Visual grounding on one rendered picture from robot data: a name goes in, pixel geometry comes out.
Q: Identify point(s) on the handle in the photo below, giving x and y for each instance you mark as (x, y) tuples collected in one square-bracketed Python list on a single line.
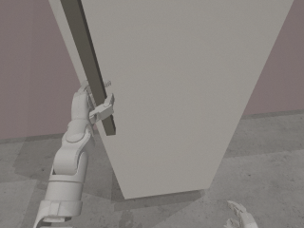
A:
[(77, 23)]

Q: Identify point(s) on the left robot forearm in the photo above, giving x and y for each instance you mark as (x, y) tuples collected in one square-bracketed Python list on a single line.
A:
[(68, 175)]

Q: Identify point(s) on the robot left hand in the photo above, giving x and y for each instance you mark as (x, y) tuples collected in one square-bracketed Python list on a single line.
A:
[(83, 105)]

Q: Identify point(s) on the fridge door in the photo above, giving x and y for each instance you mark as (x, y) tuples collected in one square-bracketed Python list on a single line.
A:
[(181, 73)]

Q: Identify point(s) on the robot right hand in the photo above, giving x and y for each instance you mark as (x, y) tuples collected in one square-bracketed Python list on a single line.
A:
[(246, 220)]

